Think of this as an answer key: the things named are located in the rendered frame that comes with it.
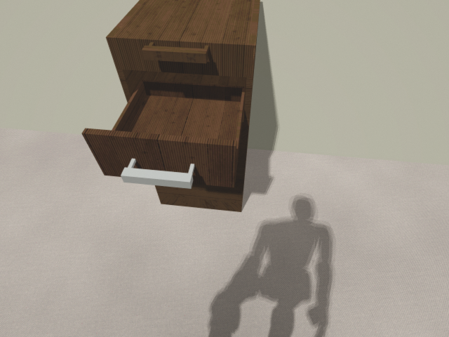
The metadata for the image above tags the cabinet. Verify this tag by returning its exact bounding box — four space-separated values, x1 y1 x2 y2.
106 0 260 212

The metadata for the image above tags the drawer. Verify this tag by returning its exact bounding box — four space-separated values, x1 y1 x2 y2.
82 80 246 187

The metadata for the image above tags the handle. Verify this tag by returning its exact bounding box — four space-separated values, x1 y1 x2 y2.
121 159 195 189
142 46 208 63

